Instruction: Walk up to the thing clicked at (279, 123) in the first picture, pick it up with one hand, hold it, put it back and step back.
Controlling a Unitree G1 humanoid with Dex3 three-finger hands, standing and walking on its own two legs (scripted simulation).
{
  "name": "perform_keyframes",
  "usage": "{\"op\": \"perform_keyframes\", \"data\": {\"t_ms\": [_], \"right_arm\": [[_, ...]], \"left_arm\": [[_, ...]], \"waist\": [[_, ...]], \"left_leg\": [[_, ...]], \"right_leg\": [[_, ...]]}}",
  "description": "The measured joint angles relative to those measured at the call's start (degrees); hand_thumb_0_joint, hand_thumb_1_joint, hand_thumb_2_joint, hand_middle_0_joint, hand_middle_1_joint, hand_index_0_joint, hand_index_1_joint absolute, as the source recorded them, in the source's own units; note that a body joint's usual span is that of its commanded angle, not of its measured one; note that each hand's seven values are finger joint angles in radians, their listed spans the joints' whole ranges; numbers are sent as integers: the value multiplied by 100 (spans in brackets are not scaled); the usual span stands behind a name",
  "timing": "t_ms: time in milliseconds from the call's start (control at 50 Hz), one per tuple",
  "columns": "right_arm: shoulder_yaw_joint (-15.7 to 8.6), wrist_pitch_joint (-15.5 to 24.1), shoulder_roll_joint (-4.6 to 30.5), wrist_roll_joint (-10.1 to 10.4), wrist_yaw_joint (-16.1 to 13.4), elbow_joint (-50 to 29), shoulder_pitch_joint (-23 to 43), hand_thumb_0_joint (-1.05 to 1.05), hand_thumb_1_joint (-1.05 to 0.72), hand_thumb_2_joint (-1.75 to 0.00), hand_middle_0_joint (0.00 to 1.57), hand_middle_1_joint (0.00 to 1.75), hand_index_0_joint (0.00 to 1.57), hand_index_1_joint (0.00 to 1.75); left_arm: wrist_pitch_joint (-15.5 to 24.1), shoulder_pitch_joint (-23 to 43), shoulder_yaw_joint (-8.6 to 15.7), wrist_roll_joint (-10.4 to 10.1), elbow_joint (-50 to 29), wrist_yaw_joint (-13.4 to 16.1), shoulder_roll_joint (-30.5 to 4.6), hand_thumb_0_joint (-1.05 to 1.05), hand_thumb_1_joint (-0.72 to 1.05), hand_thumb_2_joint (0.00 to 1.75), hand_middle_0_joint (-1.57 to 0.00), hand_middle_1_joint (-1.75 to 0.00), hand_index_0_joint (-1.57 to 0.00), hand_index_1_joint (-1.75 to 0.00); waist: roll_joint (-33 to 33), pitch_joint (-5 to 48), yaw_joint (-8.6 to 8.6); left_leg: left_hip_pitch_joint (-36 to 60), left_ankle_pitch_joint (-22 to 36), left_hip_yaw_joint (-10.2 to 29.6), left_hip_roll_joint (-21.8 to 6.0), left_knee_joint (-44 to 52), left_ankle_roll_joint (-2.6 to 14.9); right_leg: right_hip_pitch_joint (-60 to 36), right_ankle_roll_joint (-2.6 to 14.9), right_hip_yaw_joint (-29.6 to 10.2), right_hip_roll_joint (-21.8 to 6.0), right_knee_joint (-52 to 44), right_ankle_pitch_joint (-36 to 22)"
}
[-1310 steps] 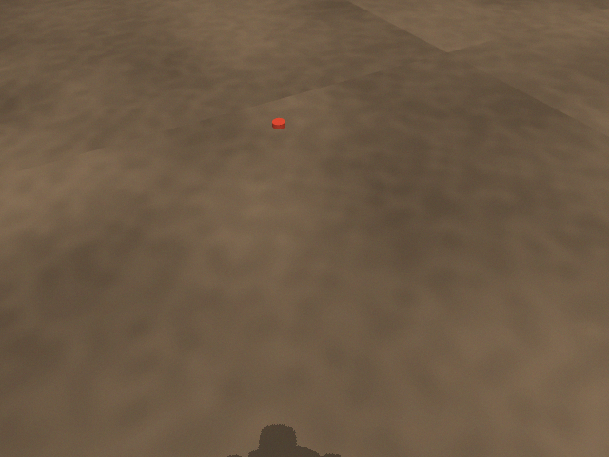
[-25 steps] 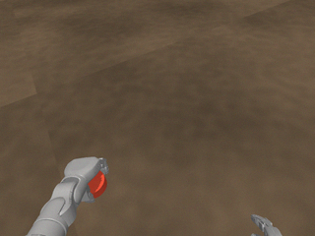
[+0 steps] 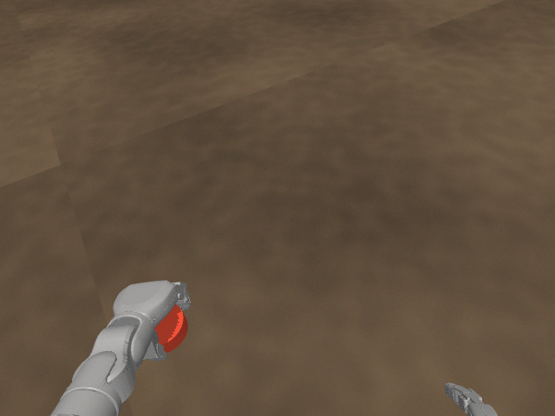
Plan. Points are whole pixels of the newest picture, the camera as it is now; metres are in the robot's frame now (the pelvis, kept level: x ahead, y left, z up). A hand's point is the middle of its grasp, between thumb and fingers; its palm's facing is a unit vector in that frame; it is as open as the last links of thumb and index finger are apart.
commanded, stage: crouch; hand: left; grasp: from above
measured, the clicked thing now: (162, 327) +0.30 +0.23 -0.08
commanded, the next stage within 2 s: lower in 1.82 s
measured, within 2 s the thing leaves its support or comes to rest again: neither
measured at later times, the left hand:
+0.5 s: hand (180, 349) +0.33 +0.25 -0.25, palm faces -0.42 +0.04 -0.91, open 9.7 cm
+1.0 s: hand (198, 368) +0.36 +0.28 -0.48, palm faces -0.45 -0.02 -0.89, open 9.6 cm
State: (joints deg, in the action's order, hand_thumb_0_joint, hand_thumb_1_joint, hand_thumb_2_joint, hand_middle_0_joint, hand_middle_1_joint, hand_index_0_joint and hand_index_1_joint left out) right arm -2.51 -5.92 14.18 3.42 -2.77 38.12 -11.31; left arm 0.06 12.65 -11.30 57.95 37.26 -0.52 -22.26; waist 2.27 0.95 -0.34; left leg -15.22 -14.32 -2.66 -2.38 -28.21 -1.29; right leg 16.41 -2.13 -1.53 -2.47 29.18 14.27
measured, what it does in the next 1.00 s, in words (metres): lowers itself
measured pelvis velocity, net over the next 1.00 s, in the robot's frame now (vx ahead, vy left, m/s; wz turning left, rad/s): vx -0.08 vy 0.01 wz -0.01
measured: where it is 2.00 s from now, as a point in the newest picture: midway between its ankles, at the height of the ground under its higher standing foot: outside the picture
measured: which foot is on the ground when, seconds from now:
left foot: down 0.00-1.00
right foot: down 0.00-1.00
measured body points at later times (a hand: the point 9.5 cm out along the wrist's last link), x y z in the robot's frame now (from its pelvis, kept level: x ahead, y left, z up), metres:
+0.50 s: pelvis -0.05 +0.01 -0.14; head +0.09 +0.03 +0.29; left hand +0.35 +0.25 -0.20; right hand +0.03 -0.28 -0.26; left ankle +0.00 +0.14 -0.74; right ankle +0.01 -0.14 -0.74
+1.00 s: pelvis -0.08 +0.01 -0.32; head +0.15 +0.06 +0.07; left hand +0.38 +0.27 -0.43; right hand -0.02 -0.26 -0.43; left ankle +0.00 +0.14 -0.74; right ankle +0.01 -0.14 -0.74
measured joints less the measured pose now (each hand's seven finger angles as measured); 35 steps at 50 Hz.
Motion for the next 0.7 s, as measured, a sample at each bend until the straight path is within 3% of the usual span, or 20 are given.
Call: {"op": "perform_keyframes", "data": {"t_ms": [160, 300, 400, 520, 700], "right_arm": [[-13, 15, -18, -129, 67, -2, 84, 1, -90, -90, 20, 30, 21, 30], [-160, 111, 99, -333, 203, 98, 42, 1, -90, -90, 20, 30, 21, 30], [-211, 214, 148, -431, 218, 221, -2, 1, -90, -90, 20, 30, 21, 30], [-214, 408, 82, -543, 168, 345, -160, 1, -90, -89, 20, 30, 21, 30], [-104, 562, -100, -662, 194, 513, -202, 1, -90, -89, 20, 30, 21, 30]], "left_arm": [[348, 321, 64, 335, 903, 630, -6, 1, 5, 51, -57, -67, -66, -64], [540, 1115, 185, 870, 1911, 1529, -50, 1, 6, 49, -57, -67, -66, -64], [481, 1817, 348, 1033, 2688, 1964, -129, 1, 8, 46, -57, -68, -66, -64], [367, 2361, 611, 966, 3065, 2112, -319, 1, 9, 44, -56, -68, -66, -64], [396, 2867, 935, 967, 3326, 2062, -610, 1, 7, 46, -56, -68, -66, -64]], "waist": [[-179, 21, 125], [-262, 429, 253], [-217, 669, 453], [-122, 902, 697], [42, 1003, 926]], "left_leg": [[-860, -184, 118, 2, -659, -7], [-2915, -839, 253, -53, -2505, -30], [-4443, -1274, 351, -67, -3862, -3], [-6156, -1648, 440, -52, -5262, 51], [-7983, -2001, 518, 4, -6847, 128]], "right_leg": [[794, 9, 80, -10, 612, 195], [2750, -30, 109, 30, 2302, 784], [4219, -59, 118, 48, 3573, 1187], [5878, -86, 105, 55, 4903, 1538], [7644, -109, 54, 47, 6432, 1894]]}}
